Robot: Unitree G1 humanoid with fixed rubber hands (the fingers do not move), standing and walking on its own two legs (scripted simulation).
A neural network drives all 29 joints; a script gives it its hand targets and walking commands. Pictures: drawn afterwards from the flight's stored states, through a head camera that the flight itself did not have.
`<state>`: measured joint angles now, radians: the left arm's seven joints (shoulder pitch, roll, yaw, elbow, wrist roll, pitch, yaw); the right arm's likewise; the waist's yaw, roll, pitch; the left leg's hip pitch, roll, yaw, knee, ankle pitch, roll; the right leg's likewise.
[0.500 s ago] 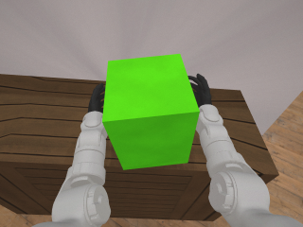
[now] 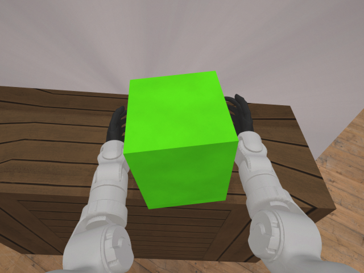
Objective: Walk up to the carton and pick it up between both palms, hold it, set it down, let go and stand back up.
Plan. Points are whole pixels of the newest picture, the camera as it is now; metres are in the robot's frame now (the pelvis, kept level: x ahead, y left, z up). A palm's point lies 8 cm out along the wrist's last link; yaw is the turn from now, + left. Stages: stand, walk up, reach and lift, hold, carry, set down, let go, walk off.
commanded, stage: set down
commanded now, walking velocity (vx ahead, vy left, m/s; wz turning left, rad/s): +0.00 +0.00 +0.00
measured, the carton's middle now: (180, 143) +0.40 +0.03 +0.05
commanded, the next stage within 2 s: none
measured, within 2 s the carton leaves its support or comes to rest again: rests again in 1.18 s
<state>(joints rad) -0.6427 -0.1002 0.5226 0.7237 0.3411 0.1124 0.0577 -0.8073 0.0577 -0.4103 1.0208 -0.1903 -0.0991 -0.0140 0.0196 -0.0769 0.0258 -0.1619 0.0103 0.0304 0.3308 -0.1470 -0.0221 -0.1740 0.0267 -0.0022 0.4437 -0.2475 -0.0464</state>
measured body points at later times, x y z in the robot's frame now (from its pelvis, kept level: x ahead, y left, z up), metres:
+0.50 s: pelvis +0.00 +0.00 +0.00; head +0.01 +0.02 +0.45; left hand +0.39 +0.18 +0.06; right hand +0.42 -0.11 +0.10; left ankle +0.02 +0.14 -0.74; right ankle -0.01 -0.08 -0.74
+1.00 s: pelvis +0.00 +0.00 +0.00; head +0.02 +0.02 +0.45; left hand +0.39 +0.17 +0.05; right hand +0.42 -0.12 +0.09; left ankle +0.02 +0.14 -0.74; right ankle -0.01 -0.08 -0.74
